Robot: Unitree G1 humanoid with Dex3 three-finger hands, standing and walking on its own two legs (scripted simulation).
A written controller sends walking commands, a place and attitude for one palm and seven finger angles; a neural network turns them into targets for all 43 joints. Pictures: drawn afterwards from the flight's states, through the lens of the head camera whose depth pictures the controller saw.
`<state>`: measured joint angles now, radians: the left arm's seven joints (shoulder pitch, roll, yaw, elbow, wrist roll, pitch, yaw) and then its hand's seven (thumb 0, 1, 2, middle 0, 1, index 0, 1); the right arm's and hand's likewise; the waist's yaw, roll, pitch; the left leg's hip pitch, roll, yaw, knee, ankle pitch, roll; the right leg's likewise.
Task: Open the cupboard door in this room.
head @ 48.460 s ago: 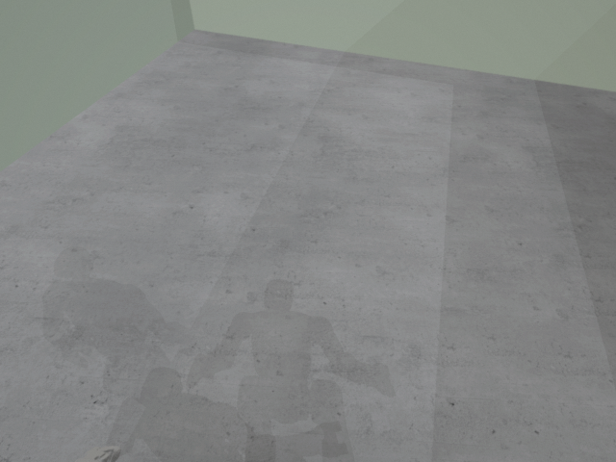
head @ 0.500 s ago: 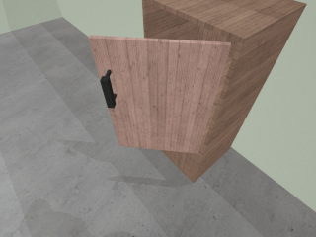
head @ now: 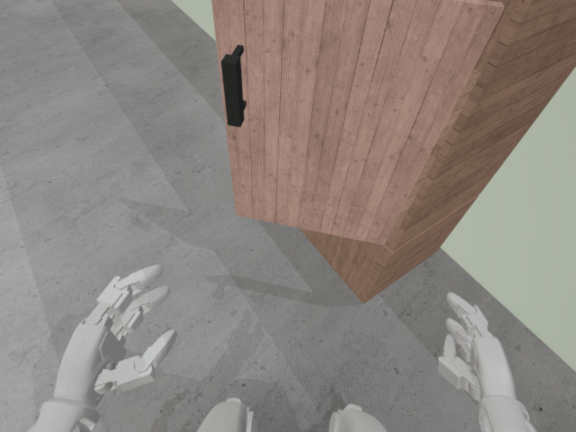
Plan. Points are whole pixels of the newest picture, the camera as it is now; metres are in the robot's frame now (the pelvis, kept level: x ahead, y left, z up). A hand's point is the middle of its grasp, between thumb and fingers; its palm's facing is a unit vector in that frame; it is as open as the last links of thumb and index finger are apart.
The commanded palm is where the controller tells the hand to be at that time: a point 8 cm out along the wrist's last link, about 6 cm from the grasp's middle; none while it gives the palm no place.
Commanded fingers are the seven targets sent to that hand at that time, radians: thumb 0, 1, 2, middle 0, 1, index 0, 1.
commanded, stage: raise the hand with hooked fingers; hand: left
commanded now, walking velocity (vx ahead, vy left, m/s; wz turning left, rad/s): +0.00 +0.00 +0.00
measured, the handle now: (237, 86) +0.63 +0.17 +0.12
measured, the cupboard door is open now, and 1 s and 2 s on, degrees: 43 43 43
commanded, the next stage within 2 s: move the hooked fingers beside the handle in 1.58 s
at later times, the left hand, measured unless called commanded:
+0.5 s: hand (117, 286) +0.26 +0.24 +0.08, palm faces -0.08 -0.99 -0.07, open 12.2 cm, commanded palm +0.23 +0.30 +0.09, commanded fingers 0.00 -0.31 0.38 -0.29 -1.08 -0.29 -1.08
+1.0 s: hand (83, 224) +0.31 +0.28 +0.13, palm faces -0.05 -1.00 -0.07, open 13.9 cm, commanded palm +0.28 +0.33 +0.13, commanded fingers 0.00 -0.50 0.30 -0.30 -1.20 -0.30 -1.20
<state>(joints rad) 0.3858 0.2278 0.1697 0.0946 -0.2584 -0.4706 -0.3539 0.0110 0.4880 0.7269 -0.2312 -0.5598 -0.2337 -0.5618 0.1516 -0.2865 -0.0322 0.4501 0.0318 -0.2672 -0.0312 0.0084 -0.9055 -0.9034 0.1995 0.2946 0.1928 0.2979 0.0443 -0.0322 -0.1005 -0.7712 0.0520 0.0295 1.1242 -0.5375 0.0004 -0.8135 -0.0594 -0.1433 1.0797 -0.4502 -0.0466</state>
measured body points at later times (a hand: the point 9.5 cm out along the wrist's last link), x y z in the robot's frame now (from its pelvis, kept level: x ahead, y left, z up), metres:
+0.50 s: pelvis +0.01 +0.03 +0.03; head +0.06 +0.04 +0.47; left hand +0.25 +0.29 +0.09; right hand +0.15 -0.24 -0.04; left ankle +0.01 +0.12 -0.66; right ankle +0.05 -0.10 -0.66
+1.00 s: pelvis +0.02 +0.02 +0.05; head +0.06 +0.02 +0.50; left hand +0.30 +0.34 +0.13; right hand +0.19 -0.22 -0.03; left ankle +0.01 +0.12 -0.66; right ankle +0.05 -0.10 -0.66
